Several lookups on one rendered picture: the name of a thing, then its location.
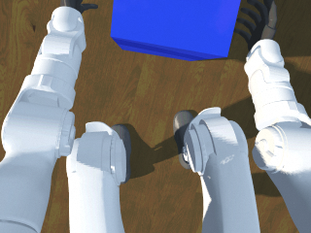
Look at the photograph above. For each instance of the right robot foot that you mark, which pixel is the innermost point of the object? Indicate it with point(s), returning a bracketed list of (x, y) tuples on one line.
[(181, 122)]

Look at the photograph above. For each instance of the robot right thigh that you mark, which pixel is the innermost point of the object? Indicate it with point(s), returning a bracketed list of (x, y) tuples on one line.
[(229, 200)]

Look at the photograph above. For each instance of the left robot upper arm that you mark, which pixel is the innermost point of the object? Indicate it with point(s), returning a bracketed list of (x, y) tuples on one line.
[(36, 136)]

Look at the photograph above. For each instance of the left robot forearm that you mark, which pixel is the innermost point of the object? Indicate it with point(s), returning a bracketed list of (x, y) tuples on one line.
[(56, 66)]

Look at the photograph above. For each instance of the right robot upper arm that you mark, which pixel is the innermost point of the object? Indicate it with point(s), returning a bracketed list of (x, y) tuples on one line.
[(284, 152)]

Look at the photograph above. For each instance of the robot right hand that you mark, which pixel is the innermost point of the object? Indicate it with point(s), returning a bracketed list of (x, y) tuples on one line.
[(265, 28)]

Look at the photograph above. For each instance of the carton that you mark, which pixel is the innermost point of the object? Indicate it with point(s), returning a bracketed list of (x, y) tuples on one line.
[(182, 29)]

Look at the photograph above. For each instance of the right robot forearm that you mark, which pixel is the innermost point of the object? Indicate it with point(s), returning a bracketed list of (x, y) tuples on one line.
[(271, 90)]

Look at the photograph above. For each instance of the robot left hand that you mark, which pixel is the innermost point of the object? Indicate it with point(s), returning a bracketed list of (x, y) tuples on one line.
[(76, 4)]

